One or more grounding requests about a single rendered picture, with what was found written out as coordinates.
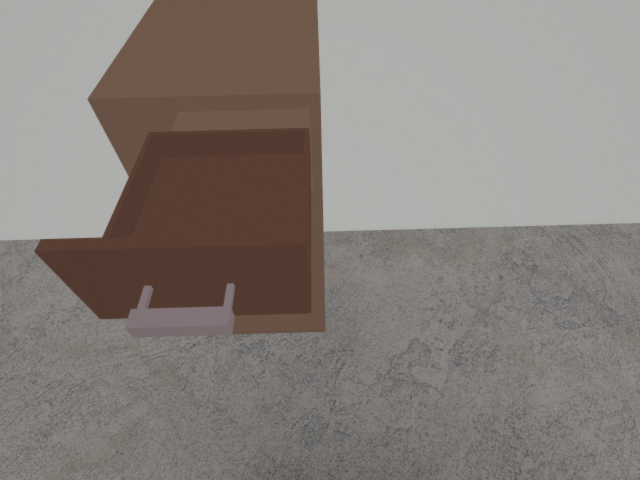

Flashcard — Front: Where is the drawer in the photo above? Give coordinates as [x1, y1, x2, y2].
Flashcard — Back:
[34, 128, 311, 319]

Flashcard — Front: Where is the handle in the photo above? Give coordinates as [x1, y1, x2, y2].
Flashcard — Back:
[125, 283, 235, 338]

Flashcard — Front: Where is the cabinet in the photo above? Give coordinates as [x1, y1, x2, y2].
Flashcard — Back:
[88, 0, 326, 334]

